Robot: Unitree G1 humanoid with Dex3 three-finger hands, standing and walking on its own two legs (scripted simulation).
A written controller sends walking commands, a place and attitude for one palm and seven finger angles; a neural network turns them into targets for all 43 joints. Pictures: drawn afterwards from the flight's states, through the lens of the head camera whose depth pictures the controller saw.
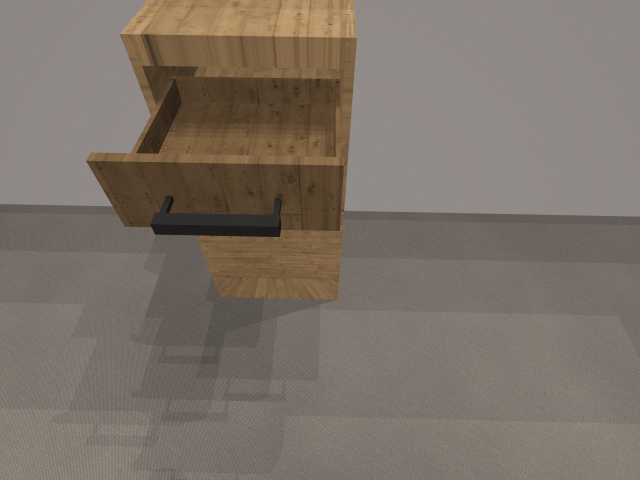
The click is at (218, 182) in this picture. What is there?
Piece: drawer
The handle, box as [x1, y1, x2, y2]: [150, 196, 281, 236]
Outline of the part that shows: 150,223 155,234 279,236 279,211 281,201 280,198 275,198 272,215 169,213 168,212 173,199 171,196 166,196 160,211 158,213 154,213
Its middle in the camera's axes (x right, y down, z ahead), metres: -0.16 -0.04 +0.62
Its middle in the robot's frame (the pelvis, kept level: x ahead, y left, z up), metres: +0.49 +0.19 +0.02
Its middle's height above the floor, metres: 0.80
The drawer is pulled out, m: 0.29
